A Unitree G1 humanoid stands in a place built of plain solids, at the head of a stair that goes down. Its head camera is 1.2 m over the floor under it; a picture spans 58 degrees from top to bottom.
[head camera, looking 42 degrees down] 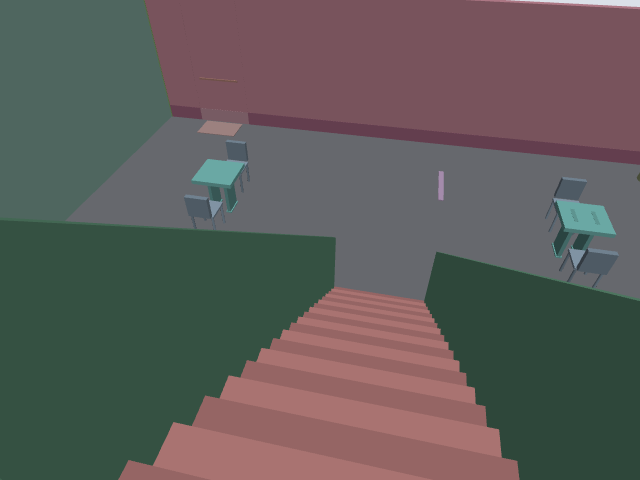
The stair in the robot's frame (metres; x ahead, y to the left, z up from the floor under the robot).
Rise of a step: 0.19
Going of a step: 0.21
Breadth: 1.29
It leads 12 degrees to the right of straight ahead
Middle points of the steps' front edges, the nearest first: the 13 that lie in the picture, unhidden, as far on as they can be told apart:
0.61 -0.09 -0.37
0.81 -0.13 -0.55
1.02 -0.18 -0.74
1.22 -0.22 -0.92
1.43 -0.27 -1.11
1.63 -0.31 -1.30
1.84 -0.35 -1.48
2.04 -0.40 -1.67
2.25 -0.44 -1.85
2.45 -0.49 -2.04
2.66 -0.53 -2.22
2.86 -0.57 -2.41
3.07 -0.62 -2.59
